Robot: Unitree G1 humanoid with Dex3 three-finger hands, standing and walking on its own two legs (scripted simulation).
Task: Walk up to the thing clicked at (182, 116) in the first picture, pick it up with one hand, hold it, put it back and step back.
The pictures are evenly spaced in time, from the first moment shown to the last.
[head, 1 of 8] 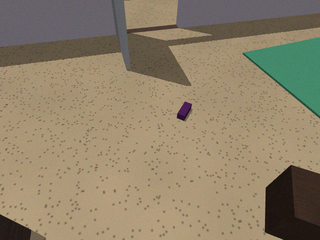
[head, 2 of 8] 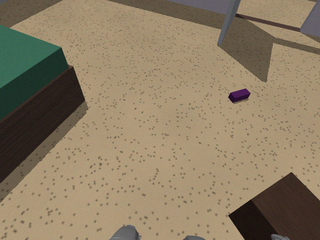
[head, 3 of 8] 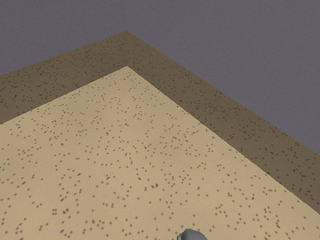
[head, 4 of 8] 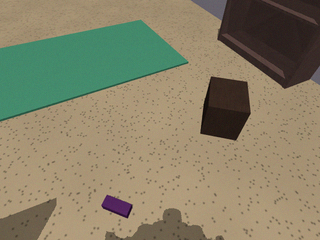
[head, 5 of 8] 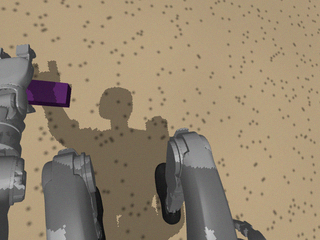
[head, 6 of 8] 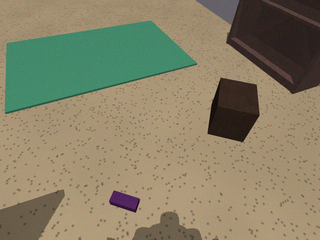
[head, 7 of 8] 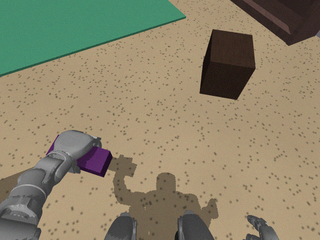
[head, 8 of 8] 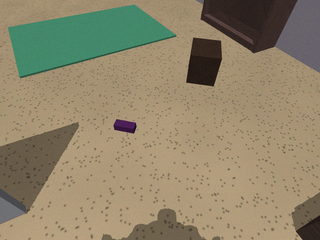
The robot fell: no
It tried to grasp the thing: yes
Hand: left
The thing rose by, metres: 0.68
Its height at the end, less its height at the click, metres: +0.00
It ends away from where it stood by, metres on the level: 0.02
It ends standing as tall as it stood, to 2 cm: yes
